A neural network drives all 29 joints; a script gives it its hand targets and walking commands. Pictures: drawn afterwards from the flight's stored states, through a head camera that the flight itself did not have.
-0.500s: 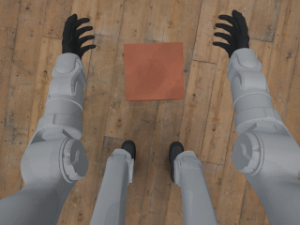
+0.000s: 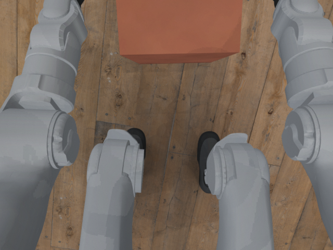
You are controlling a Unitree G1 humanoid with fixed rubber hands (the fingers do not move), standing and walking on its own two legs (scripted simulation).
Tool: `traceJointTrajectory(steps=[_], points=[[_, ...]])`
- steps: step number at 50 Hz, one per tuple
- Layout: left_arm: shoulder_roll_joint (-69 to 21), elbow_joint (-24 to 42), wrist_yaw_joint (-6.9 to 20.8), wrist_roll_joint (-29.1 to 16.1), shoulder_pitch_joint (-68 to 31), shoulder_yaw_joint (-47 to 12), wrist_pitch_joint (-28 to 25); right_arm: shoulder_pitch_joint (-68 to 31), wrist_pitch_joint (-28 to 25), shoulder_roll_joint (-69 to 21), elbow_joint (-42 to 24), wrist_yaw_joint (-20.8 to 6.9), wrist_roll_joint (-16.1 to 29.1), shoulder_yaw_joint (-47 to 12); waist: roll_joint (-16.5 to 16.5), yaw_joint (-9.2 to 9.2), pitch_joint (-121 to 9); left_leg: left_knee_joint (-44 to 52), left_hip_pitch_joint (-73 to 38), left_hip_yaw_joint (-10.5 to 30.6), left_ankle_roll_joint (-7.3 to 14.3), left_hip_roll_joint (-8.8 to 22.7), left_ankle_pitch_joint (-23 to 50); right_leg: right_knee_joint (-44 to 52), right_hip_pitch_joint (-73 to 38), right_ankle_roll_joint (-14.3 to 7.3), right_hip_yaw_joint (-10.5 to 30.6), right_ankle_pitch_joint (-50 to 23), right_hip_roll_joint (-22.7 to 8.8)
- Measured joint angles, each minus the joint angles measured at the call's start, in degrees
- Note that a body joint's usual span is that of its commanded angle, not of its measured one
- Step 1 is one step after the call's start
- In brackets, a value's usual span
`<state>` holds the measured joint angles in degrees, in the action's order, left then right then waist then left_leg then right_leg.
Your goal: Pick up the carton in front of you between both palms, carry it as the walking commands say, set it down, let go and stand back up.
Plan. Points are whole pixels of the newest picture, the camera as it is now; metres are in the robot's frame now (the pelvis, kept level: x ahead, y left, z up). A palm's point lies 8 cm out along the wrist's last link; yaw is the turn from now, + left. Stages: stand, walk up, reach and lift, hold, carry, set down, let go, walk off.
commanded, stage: reach and lift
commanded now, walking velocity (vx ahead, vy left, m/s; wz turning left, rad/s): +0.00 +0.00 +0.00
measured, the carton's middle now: (176, 13) +0.56 +0.00 -0.27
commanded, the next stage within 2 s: none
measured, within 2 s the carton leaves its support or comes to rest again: leaves its support in 1.00 s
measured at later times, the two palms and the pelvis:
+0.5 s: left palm (82, 2) +0.55 +0.18 -0.20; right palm (265, 0) +0.57 -0.17 -0.20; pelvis +0.01 +0.00 -0.03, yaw +0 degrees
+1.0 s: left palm out of the picture +0.56 +0.16 -0.19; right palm (255, 0) +0.56 -0.14 -0.20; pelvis +0.01 +0.00 -0.04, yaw -1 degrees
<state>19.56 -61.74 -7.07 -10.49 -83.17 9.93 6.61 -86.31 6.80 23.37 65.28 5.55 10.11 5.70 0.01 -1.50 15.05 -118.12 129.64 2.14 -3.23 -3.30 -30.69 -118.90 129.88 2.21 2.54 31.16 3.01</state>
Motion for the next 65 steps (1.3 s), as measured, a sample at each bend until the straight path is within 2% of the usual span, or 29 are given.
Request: traceJointTrajectory(steps=[5,16,25,32,34,37,43,47,50,52,56,60,65], points=[[0.5,-3.7,0.4,-0.1,-3.0,-0.4,-1.7,-3.1,-1.7,0.4,3.4,-0.3,0.4,-1.0,0.2,0.06,5.1,-3.6,0.3,-0.4,0.2,0.5,-0.8,-3.6,0.4,0.0,0.0,0.7,-0.1],[1.3,-3.7,0.3,-2.2,-2.1,-3.2,-4.4,-1.0,-3.7,-0.6,0.9,0.6,3.0,-3.6,-0.1,0.00,7.4,-8.8,-0.1,-0.7,0.9,1.4,-4.2,-8.5,-0.2,-0.1,-0.5,4.0,-0.5],[-0.1,-4.2,0.4,-1.9,-1.3,-3.1,-4.2,-0.3,-3.8,-2.1,2.2,0.7,1.3,-2.1,0.2,0.22,5.3,-8.1,0.7,-1.0,1.2,1.2,-3.2,-7.8,0.4,0.1,-0.2,3.3,-0.7],[-2.0,-4.8,0.3,-1.7,-4.5,-4.5,-3.7,-3.0,-3.5,-3.2,2.4,0.8,2.0,-3.8,0.2,0.07,7.7,-7.0,-0.3,-0.9,1.2,1.3,-2.0,-6.7,-0.5,0.1,-0.3,2.0,-0.5],[-2.6,-5.2,-1.0,-0.6,-5.6,-3.4,-3.6,-4.0,-3.3,-3.6,2.9,1.9,1.4,-3.3,0.1,0.04,8.6,-6.8,-0.7,-0.8,1.1,1.3,-1.9,-6.5,-0.9,0.1,-0.3,1.8,-0.4],[-3.1,-5.7,-1.2,1.4,-6.6,-1.2,-2.9,-5.5,-2.7,-3.9,4.4,2.1,-0.1,-1.9,-0.2,0.01,9.3,-6.9,-1.2,-0.7,0.9,1.2,-1.9,-6.7,-1.3,0.0,-0.3,1.8,-0.2],[-4.3,-0.5,1.7,7.4,-3.9,5.1,1.3,-3.4,0.9,-5.2,0.8,-0.2,-5.3,4.3,-0.7,-0.17,8.6,-8.9,-1.2,-0.2,0.6,1.2,-3.3,-8.4,-1.1,-0.2,-0.7,2.8,0.3],[-4.8,3.8,2.4,7.4,-0.8,5.3,3.5,0.1,2.7,-6.4,-4.0,-0.1,-5.1,5.3,-0.8,-0.19,7.4,-10.0,-0.8,0.0,0.5,1.0,-4.2,-9.4,-0.7,-0.2,-0.8,3.7,0.4],[-5.2,7.2,0.9,5.7,1.7,3.9,5.5,3.3,4.2,-7.6,-7.7,2.0,-4.1,4.1,-0.5,-0.25,5.3,-10.0,-0.3,0.2,0.2,0.5,-4.6,-9.5,-0.3,-0.1,-0.6,4.1,0.7],[-6.4,10.3,-2.8,4.8,4.1,3.6,6.6,5.6,5.4,-9.0,-10.8,4.2,-3.7,3.6,-0.3,-0.24,3.2,-9.6,0.0,0.5,-0.2,-0.2,-4.6,-9.1,0.0,0.3,-0.2,4.1,1.2],[-8.4,16.2,-2.5,5.4,9.7,5.2,8.7,10.9,8.1,-11.2,-16.8,4.1,-5.3,5.2,0.2,0.09,-2.9,-7.4,0.0,1.4,-1.3,-2.1,-4.0,-7.0,-0.2,1.6,0.9,3.9,2.5],[-11.4,17.6,-0.8,9.4,13.6,9.2,10.2,14.8,10.2,-14.4,-18.9,2.6,-9.5,9.9,0.4,0.42,-10.6,-3.4,-1.2,2.0,-1.5,-2.7,-2.8,-2.9,-1.7,2.3,1.3,2.9,3.0],[-15.1,15.1,1.7,18.3,14.8,16.5,12.1,16.3,12.1,-17.7,-16.2,-0.5,-17.9,18.1,-0.2,0.60,-17.6,3.5,-4.3,2.0,-1.1,-2.6,-0.5,4.0,-4.6,2.1,1.8,0.4,3.4]])
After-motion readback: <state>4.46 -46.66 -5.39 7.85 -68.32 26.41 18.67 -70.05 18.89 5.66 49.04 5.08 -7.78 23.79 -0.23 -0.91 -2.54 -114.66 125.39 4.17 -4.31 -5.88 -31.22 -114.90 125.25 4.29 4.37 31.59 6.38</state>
